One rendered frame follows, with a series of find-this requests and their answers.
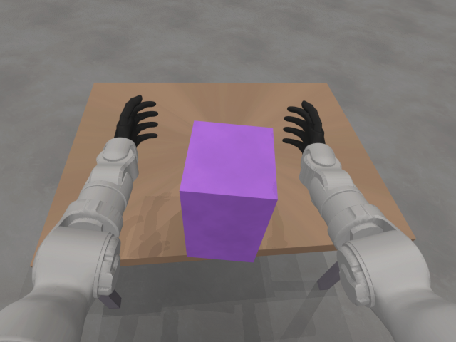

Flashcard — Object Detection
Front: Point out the carton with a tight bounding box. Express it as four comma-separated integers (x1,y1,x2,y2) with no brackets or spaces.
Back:
180,120,278,262

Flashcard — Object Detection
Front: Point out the robot left forearm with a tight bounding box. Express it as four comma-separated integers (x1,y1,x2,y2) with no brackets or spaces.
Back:
32,138,139,287

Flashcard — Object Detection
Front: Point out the left robot upper arm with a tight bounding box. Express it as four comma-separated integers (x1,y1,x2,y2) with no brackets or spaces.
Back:
0,226,120,342

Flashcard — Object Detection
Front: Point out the robot right hand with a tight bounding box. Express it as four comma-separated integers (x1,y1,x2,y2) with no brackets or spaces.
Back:
282,100,325,154

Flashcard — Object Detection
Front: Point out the table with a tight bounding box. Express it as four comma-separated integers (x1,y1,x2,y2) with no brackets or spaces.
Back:
30,83,416,309

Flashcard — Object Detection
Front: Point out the robot right forearm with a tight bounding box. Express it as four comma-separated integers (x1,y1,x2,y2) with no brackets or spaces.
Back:
299,143,430,282

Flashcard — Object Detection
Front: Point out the right robot upper arm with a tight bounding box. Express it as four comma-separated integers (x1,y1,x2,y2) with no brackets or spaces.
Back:
337,230,456,342

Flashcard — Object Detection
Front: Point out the robot left hand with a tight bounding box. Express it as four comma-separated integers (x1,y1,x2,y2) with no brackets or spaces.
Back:
114,95,158,148

